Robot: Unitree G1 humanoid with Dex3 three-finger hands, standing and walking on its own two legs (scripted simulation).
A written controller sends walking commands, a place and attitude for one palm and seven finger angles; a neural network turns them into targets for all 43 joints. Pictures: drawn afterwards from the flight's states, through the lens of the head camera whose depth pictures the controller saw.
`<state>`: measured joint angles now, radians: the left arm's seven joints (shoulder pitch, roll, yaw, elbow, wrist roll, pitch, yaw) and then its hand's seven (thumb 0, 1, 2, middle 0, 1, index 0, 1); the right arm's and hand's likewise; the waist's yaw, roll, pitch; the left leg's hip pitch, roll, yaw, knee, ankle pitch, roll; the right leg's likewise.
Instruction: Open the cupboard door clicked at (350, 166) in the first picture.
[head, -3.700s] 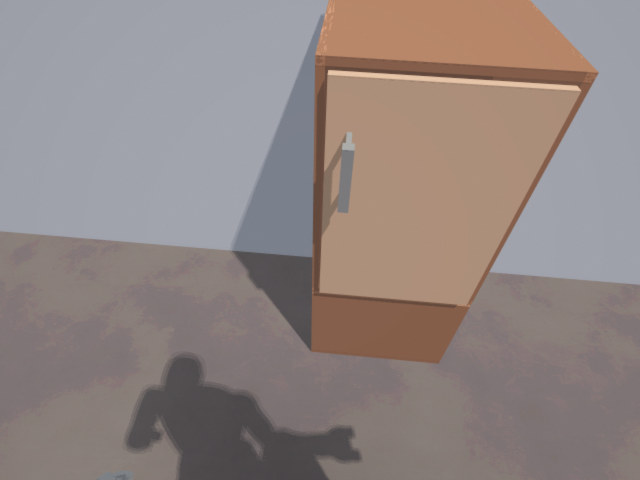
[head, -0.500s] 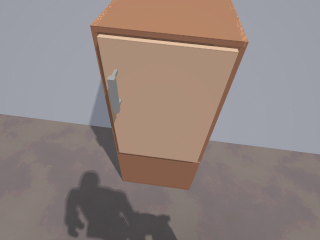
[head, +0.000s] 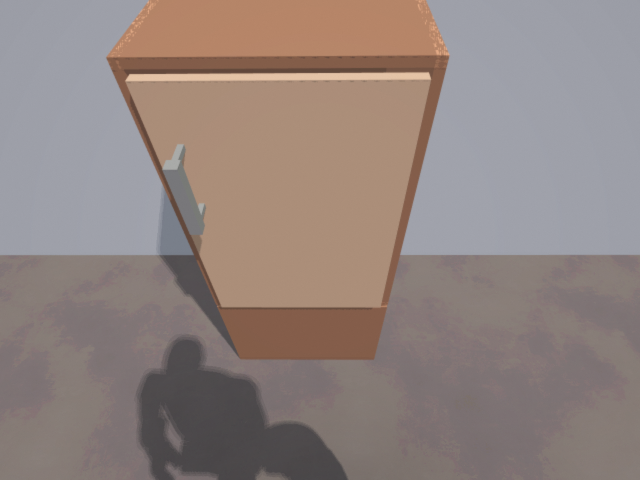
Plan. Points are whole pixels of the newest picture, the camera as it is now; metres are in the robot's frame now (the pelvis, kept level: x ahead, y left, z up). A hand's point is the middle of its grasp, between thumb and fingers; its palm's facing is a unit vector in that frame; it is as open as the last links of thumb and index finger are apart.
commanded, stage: look again from close up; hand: left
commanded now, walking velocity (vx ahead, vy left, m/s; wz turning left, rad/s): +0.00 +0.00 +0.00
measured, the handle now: (188, 191) +0.52 +0.22 +0.05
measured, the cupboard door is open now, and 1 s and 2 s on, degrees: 0 0 0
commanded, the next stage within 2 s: raise the hand with hooked fingers in 0.34 s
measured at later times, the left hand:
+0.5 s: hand out of the picture +0.06 +0.15 -0.14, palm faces +0.16 -0.96 -0.23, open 7.3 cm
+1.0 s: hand out of the picture +0.14 +0.20 -0.03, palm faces +0.10 -0.99 -0.04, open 9.4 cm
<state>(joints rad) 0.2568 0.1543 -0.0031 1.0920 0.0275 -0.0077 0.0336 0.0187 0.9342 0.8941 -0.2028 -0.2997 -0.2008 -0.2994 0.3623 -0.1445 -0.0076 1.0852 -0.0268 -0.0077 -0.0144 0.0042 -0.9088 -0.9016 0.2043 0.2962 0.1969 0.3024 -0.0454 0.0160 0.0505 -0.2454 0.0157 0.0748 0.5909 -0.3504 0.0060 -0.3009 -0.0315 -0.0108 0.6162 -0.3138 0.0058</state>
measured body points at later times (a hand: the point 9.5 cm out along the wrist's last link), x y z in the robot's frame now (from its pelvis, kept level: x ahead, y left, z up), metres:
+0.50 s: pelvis +0.02 -0.04 +0.01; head +0.03 -0.05 +0.46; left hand +0.05 +0.20 -0.12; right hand +0.04 -0.26 -0.15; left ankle -0.03 +0.11 -0.73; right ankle +0.00 -0.12 -0.73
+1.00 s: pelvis -0.05 -0.01 -0.07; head -0.01 +0.01 +0.38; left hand +0.12 +0.25 -0.02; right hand +0.19 -0.23 -0.10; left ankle -0.03 +0.11 -0.73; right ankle +0.00 -0.12 -0.73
